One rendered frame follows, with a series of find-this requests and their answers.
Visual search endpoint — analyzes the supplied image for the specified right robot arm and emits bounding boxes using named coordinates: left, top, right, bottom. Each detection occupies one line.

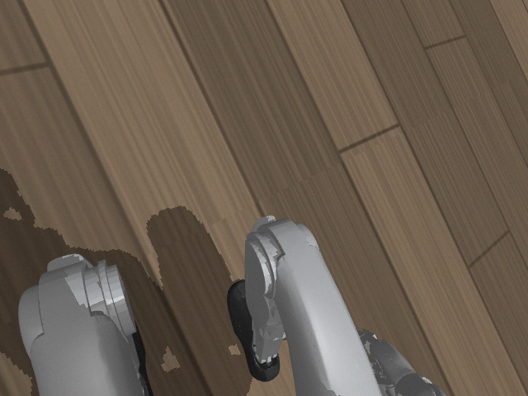
left=394, top=373, right=446, bottom=396

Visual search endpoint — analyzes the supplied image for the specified left robot foot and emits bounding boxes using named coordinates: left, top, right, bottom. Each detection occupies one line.
left=132, top=323, right=153, bottom=396

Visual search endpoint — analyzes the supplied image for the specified right robot hand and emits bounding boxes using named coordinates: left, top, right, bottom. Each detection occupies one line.
left=357, top=328, right=416, bottom=396

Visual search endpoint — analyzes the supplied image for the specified right robot foot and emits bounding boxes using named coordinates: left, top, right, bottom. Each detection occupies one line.
left=227, top=280, right=280, bottom=382

